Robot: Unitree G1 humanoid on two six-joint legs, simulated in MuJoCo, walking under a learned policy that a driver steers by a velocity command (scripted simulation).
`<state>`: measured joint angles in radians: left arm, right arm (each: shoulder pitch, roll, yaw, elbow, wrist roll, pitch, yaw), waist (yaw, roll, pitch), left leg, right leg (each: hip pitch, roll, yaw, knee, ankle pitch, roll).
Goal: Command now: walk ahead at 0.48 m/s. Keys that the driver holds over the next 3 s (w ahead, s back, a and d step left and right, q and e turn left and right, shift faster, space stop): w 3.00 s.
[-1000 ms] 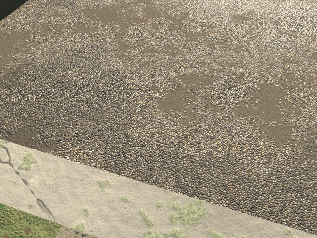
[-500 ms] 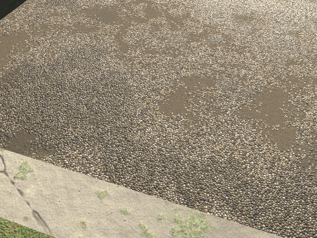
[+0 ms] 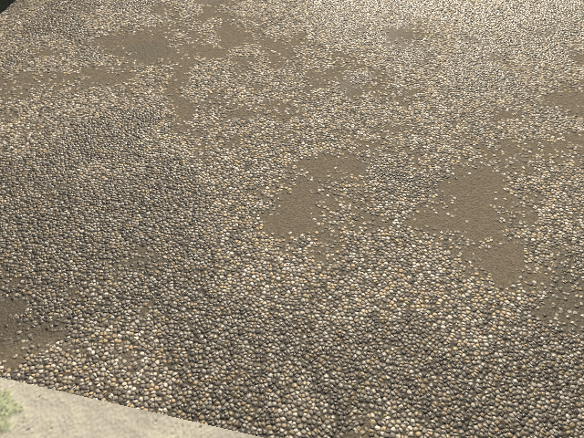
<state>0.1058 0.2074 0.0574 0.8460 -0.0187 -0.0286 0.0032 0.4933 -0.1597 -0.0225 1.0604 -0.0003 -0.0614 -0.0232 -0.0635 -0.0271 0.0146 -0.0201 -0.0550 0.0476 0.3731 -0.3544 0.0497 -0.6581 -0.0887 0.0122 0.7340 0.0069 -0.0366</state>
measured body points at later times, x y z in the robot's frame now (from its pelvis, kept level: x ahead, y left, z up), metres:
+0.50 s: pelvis +0.18 -0.05 +0.01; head +0.18 -0.07 +0.46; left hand +0.20 +0.19 -0.13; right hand +0.32 -0.30 -0.12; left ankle +0.30 +0.12 -0.68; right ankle +0.21 -0.12 -0.74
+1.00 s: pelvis +0.26 -0.01 -0.01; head +0.26 -0.02 +0.44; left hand +0.45 +0.22 -0.09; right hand +0.37 -0.25 -0.13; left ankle +0.30 +0.08 -0.74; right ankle +0.27 -0.10 -0.73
